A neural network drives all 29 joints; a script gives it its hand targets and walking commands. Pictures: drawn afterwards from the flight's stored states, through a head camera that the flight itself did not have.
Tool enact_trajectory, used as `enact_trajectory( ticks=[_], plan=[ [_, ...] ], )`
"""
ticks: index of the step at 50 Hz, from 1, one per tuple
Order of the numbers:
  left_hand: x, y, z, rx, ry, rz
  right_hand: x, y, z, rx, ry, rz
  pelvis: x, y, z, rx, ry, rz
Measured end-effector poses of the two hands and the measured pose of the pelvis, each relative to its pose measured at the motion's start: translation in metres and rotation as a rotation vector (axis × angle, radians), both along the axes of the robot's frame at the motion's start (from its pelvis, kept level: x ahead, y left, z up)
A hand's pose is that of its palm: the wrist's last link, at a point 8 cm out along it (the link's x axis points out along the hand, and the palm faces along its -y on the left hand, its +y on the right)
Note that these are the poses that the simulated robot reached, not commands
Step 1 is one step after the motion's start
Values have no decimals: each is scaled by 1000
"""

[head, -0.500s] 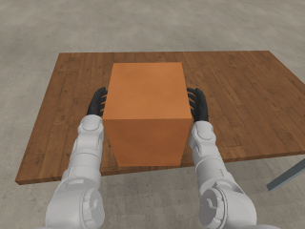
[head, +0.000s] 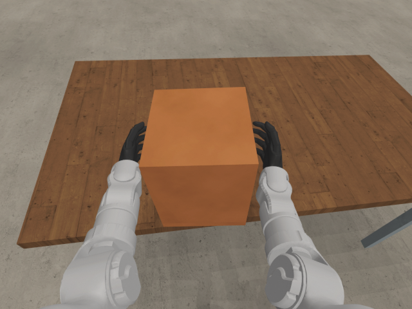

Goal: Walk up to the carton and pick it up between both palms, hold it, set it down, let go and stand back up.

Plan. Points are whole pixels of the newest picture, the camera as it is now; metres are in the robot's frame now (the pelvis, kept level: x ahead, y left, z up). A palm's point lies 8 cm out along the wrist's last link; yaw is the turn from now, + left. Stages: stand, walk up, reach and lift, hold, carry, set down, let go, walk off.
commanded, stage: set down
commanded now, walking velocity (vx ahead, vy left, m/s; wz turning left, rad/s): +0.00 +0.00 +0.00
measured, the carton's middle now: (202, 160) +0.42 -0.01 +0.01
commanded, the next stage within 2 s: none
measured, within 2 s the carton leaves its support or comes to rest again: rests again in 0.72 s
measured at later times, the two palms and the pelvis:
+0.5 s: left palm (132, 164) +0.39 +0.14 +0.04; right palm (270, 166) +0.37 -0.15 +0.06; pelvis -0.01 +0.00 +0.00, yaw +0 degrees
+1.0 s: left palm (136, 165) +0.39 +0.13 +0.04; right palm (273, 170) +0.36 -0.16 +0.05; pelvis -0.01 -0.01 +0.00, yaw +0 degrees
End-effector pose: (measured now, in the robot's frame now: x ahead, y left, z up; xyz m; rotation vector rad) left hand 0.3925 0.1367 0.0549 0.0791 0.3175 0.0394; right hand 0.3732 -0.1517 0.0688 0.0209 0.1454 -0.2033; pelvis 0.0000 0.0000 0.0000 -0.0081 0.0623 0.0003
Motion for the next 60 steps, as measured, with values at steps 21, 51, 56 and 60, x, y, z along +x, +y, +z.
enact_trajectory(
  ticks=[21,51,56,60],
  plan=[
    [-3,-1,-15,-6,-11,-2,-3,-1,-12,-19,1,-2,-4,-4,-1,3,48,1],
    [-2,-9,-18,-25,-50,-5,-10,-9,-20,-46,10,-20,-10,-7,-1,8,64,-8],
    [-1,-11,-19,-26,-56,-9,-12,-10,-23,-49,13,-27,-11,-8,-1,9,67,-9],
    [-1,-13,-19,-24,-61,-14,-14,-12,-27,-50,17,-33,-12,-8,-1,9,73,-10]
  ],
)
